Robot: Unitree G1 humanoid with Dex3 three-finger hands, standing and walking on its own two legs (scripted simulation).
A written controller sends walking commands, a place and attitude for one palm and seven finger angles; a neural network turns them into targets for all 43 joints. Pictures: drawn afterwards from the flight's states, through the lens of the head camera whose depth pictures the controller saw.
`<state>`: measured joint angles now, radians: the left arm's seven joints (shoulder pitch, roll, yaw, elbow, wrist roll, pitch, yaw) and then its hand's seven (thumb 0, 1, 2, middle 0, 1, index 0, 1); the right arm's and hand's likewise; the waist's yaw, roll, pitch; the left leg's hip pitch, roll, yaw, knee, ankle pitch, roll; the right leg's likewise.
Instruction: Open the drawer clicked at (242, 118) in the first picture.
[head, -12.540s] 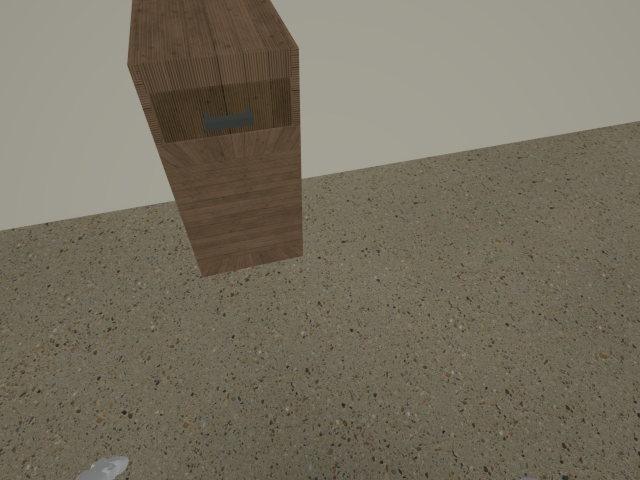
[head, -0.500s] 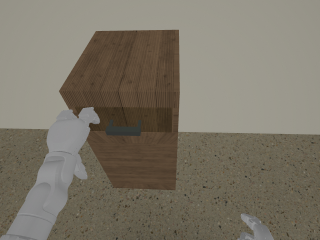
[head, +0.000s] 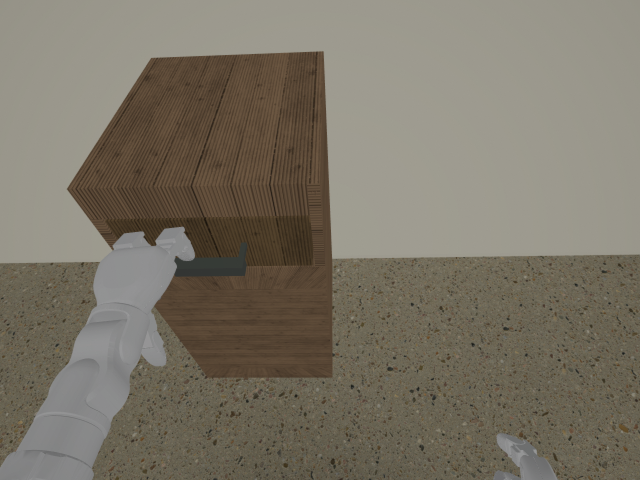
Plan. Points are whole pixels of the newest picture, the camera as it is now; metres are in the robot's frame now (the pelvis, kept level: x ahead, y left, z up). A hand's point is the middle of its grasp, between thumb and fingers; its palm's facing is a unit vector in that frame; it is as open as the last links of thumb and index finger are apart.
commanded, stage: move the hooked fingers above the handle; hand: left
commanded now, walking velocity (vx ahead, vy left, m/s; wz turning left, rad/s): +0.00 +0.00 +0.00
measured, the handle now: (212, 257) +0.48 +0.26 -0.08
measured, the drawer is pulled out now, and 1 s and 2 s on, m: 0.00 0.00 0.00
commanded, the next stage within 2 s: none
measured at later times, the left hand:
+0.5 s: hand (189, 277) +0.38 +0.24 +0.00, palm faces -0.06 -0.09 -0.99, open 13.9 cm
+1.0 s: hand (211, 261) +0.43 +0.23 -0.02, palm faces +0.03 -0.08 -1.00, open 13.9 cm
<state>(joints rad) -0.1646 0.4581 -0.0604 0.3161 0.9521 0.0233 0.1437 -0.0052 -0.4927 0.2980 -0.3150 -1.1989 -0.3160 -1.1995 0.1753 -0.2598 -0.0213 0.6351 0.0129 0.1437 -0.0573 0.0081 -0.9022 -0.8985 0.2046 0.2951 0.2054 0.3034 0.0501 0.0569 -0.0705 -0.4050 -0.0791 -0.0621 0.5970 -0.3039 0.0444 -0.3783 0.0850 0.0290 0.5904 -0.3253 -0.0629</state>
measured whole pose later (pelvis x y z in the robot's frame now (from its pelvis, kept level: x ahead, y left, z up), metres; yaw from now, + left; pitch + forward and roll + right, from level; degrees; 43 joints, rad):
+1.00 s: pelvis +0.00 +0.03 -0.03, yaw -1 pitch +17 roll -2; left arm -0.56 0.37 -0.08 0.81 1.10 -0.07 0.41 0.00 -0.49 0.30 -0.32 -1.20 -0.32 -1.20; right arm 0.27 -0.24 -0.05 0.66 -0.02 0.16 -0.03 0.00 -0.90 -0.90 0.21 0.30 0.21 0.30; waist -0.05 0.04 -0.16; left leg -0.74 -0.09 -0.03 0.84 -0.40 0.08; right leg -0.69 0.08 0.03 0.80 -0.41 -0.02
